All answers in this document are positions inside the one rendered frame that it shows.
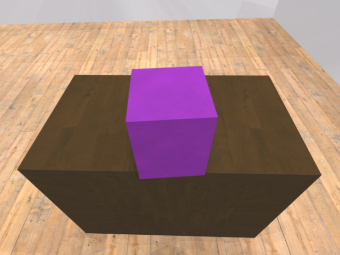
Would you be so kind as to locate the pedestal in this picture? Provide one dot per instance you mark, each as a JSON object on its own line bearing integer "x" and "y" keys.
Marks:
{"x": 82, "y": 160}

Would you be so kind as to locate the carton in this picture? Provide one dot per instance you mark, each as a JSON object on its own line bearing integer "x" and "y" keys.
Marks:
{"x": 171, "y": 121}

